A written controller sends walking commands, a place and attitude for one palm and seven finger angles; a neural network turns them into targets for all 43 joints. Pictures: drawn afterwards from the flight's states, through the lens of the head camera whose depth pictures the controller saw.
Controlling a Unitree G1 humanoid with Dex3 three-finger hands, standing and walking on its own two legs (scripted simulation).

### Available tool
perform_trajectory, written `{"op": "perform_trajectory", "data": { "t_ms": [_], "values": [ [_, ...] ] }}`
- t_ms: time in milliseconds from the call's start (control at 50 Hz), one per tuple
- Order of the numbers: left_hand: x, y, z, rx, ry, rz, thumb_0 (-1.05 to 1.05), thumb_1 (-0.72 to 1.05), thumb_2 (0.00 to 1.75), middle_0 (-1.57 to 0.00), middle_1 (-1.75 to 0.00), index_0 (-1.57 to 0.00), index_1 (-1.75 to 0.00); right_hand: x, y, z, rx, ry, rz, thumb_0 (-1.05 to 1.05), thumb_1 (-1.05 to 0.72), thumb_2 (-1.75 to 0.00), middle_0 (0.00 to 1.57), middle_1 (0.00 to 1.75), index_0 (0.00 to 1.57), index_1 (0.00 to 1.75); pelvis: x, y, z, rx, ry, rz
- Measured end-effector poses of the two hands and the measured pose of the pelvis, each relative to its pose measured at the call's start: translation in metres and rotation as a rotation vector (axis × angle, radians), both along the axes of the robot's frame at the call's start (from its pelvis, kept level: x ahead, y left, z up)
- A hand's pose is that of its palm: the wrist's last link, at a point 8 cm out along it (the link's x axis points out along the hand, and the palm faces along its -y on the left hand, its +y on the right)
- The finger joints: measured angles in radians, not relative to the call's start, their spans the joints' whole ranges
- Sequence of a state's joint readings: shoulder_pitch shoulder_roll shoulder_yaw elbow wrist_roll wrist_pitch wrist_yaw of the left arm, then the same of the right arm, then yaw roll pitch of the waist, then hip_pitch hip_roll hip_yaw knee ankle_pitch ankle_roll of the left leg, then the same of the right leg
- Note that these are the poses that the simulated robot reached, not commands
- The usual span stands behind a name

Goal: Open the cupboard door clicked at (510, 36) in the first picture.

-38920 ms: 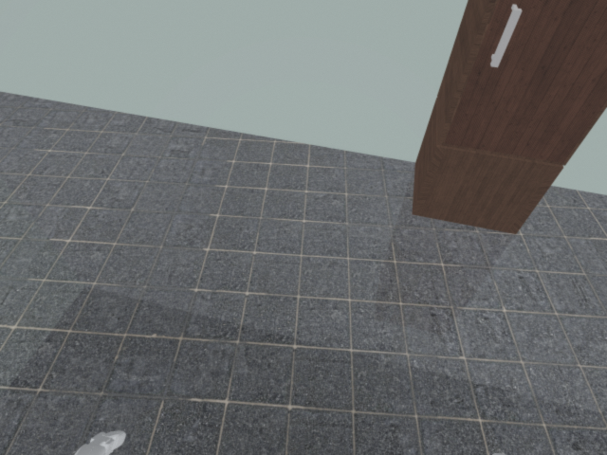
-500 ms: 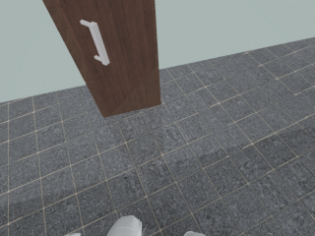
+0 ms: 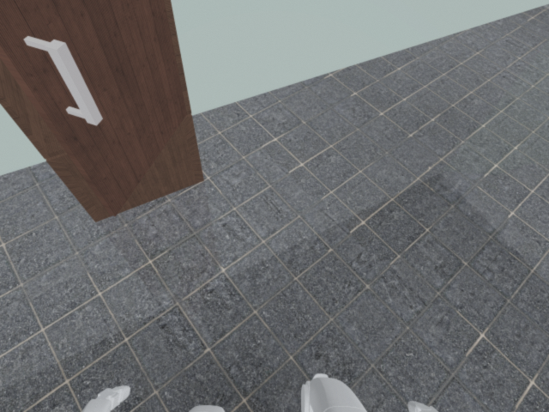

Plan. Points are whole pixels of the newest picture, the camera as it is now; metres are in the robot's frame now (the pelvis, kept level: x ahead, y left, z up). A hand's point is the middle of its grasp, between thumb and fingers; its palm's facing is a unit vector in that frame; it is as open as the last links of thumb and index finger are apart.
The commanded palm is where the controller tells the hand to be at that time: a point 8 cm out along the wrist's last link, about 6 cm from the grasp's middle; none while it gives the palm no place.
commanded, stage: walk to a spot facing it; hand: left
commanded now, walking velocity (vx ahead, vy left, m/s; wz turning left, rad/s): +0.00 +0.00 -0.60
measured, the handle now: (66, 83) +0.57 +0.43 +0.06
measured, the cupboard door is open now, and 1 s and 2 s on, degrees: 42 42 42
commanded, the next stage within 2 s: turn to face it in 1.76 s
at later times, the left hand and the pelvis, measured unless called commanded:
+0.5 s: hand (193, 368) +0.18 +0.15 -0.17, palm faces -0.31 -0.93 -0.19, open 7.4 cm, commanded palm none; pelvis +0.06 -0.02 +0.00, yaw -20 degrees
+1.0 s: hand (331, 230) +0.48 -0.09 -0.18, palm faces -0.66 -0.74 -0.16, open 7.4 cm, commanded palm none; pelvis +0.24 -0.13 -0.03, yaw -37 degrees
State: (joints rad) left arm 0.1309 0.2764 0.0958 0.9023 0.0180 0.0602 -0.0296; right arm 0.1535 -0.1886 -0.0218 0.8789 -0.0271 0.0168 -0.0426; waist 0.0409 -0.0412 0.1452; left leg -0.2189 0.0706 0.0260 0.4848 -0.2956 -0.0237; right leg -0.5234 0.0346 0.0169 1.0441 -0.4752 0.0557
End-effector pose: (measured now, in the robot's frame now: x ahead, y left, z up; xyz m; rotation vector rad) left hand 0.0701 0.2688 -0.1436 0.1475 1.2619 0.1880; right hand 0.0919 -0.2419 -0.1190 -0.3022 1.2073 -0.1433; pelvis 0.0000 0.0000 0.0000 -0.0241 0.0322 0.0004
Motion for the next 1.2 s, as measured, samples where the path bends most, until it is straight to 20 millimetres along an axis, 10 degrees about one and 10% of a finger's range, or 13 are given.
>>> {"op": "perform_trajectory", "data": {
  "t_ms": [240,500,660,800,960,1060,1200],
  "values": [
    [0.091,-0.052,0.012,0.072,-0.09,-0.265,0.01,0.91,0.9,-0.2,-0.3,-0.2,-0.29,-0.084,-0.058,-0.034,0.037,0.102,-0.288,0.01,-0.91,-0.9,0.2,0.3,0.2,0.3,0.012,-0.029,-0.015,0.018,-0.022,-0.173],
    [0.117,-0.073,0.004,-0.023,0.016,-0.378,0.01,0.9,0.9,-0.2,-0.3,-0.2,-0.3,-0.034,-0.056,0.003,0.017,-0.066,-0.388,0.01,-0.91,-0.9,0.2,0.3,0.2,0.3,0.061,-0.02,-0.001,0.034,-0.004,-0.342],
    [0.205,-0.082,-0.007,-0.059,0.024,-0.486,0.01,0.91,0.9,-0.2,-0.3,-0.2,-0.29,-0.045,-0.019,0.01,-0.007,-0.005,-0.494,0.0,-0.91,-0.9,0.2,0.3,0.2,0.3,0.117,-0.017,0.0,-0.005,0.01,-0.442],
    [0.309,-0.15,0.002,-0.094,-0.054,-0.631,0.01,0.91,0.9,-0.2,-0.3,-0.19,-0.29,-0.086,0.021,0.011,0.073,0.209,-0.673,0.01,-0.91,-0.9,0.2,0.3,0.2,0.3,0.166,-0.04,0.005,-0.018,0.02,-0.537],
    [0.416,-0.284,-0.006,-0.127,-0.152,-0.822,0.01,0.91,0.9,-0.2,-0.3,-0.19,-0.29,-0.103,0.046,-0.005,0.219,0.421,-0.871,0.01,-0.91,-0.9,0.2,0.3,0.2,0.3,0.223,-0.102,-0.017,0.0,0.005,-0.627],
    [0.44,-0.328,-0.008,-0.104,-0.186,-0.82,0.0,0.91,0.9,-0.2,-0.3,-0.2,-0.29,-0.061,-0.003,-0.026,0.259,0.392,-0.928,0.01,-0.91,-0.9,0.2,0.3,0.2,0.3,0.254,-0.149,-0.024,0.019,-0.034,-0.67],
    [0.438,-0.323,0.009,0.018,-0.019,-0.788,-0.01,0.95,0.9,-0.2,-0.3,-0.2,-0.3,0.076,-0.14,-0.022,0.162,0.032,-0.867,0.01,-0.91,-0.9,0.2,0.3,0.2,0.3,0.298,-0.198,0.001,0.05,-0.02,-0.727]
  ]
}}
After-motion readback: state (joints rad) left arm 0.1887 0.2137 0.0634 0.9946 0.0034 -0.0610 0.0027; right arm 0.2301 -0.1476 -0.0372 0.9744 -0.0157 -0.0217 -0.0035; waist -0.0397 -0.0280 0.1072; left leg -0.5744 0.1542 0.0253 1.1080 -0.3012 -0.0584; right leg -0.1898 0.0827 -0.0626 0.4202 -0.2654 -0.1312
